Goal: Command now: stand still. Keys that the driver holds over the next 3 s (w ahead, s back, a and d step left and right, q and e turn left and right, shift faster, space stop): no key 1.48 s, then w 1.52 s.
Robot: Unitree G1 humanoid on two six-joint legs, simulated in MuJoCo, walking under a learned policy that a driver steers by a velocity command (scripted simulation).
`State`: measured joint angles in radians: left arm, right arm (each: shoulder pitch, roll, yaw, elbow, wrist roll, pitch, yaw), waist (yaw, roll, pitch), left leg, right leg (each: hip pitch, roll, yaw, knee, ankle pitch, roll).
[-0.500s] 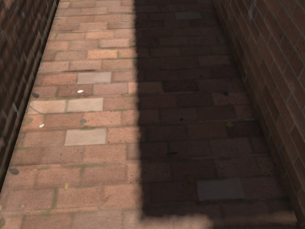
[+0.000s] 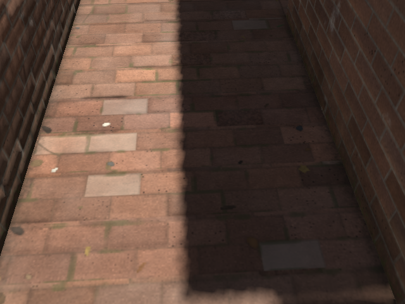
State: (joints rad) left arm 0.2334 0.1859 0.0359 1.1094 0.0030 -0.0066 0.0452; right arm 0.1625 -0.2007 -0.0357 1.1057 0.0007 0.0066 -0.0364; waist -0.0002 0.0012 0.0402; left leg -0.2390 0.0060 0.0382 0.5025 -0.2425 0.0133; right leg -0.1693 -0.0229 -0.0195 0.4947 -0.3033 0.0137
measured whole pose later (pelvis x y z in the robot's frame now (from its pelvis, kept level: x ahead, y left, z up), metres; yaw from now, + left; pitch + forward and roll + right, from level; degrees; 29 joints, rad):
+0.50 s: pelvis +0.00 +0.00 +0.00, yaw +0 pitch -1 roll +0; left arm 0.29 0.17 0.02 1.12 0.00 -0.01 0.05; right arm 0.20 -0.18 -0.03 1.12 0.00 0.00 -0.04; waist 0.00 0.00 0.03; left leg -0.25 0.00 0.04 0.50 -0.24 0.01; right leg -0.18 -0.02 -0.02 0.49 -0.30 0.02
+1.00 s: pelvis +0.00 +0.00 +0.00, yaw +0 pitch +0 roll +0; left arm 0.31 0.16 0.02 1.11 0.00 -0.01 0.05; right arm 0.23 -0.18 -0.02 1.11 0.00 0.00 -0.04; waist 0.00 0.00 0.03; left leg -0.25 0.01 0.03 0.50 -0.25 0.01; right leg -0.18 -0.02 -0.02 0.49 -0.30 0.01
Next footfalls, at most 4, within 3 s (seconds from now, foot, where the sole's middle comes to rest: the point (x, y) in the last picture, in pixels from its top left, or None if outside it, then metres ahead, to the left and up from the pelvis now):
2.18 left None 0.45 0.08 -0.77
2.74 right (257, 235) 0.75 -0.17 -0.77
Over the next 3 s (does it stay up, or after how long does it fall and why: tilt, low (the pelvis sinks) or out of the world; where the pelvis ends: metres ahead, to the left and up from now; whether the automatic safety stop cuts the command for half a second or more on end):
stays up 0.72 -0.08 0.01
